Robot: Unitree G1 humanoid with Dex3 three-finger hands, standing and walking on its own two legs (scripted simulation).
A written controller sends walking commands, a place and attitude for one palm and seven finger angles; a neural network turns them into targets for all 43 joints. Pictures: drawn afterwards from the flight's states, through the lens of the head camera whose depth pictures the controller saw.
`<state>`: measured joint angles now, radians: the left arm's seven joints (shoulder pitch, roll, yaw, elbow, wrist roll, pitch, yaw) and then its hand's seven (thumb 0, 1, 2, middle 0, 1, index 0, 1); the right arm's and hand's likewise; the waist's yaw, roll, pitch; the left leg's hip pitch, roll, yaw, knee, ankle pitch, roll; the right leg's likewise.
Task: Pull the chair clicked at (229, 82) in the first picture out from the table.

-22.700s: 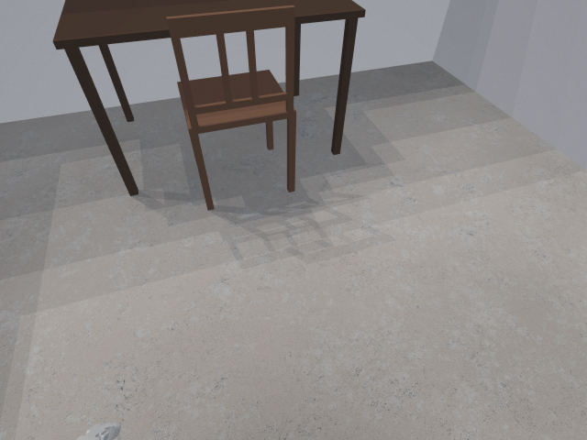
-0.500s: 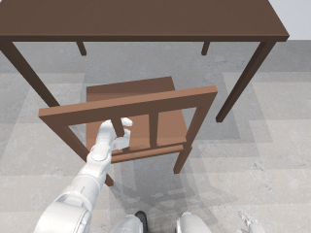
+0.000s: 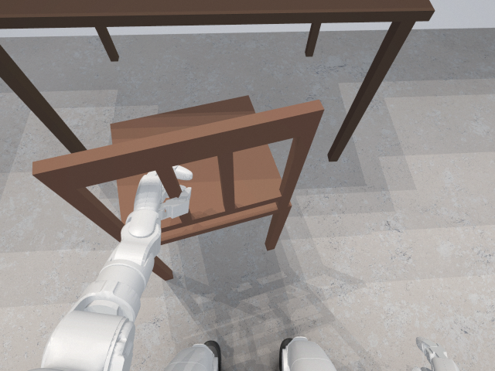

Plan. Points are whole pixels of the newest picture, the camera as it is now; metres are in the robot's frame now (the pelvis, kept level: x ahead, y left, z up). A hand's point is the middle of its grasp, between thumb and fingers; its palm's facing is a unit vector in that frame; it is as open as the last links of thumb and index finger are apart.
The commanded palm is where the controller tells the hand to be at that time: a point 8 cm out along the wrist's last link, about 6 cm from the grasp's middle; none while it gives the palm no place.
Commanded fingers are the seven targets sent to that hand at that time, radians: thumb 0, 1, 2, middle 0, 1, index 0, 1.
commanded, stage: step backward, pulling the chair out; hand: left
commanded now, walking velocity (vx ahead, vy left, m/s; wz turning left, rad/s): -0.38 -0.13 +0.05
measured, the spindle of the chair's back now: (176, 195) +0.42 +0.14 -0.10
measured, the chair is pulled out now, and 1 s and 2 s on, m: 0.24 0.49 0.61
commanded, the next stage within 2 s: stop walking, hand still on the chair in 1.00 s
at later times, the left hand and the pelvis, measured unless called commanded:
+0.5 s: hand (185, 272) +0.26 +0.10 -0.06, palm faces -0.02 -0.98 -0.18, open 5.4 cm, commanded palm +0.25 +0.16 -0.07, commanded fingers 0.00 0.90 0.90 -0.50 -1.45 -0.50 -1.45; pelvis -0.11 +0.00 +0.00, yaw +3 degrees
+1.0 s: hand (166, 363) +0.13 +0.12 -0.06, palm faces -0.09 -0.98 -0.18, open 5.4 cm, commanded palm +0.12 +0.17 -0.05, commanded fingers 0.00 0.90 0.90 -0.50 -1.45 -0.50 -1.45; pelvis -0.24 +0.03 -0.01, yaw +2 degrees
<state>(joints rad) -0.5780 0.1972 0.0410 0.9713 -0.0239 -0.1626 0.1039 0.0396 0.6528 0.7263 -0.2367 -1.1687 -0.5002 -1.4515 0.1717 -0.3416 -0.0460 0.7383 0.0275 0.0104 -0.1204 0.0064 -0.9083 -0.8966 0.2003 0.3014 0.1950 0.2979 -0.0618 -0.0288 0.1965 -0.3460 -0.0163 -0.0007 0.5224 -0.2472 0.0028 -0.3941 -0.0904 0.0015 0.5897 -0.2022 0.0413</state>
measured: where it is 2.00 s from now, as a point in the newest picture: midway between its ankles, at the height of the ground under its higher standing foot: outside the picture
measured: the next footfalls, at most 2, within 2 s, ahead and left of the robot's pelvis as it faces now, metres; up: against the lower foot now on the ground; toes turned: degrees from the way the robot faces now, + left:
left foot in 0.50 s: -0.12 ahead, +0.16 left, +0.00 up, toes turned +2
right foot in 0.70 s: -0.11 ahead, -0.11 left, +0.00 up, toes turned -1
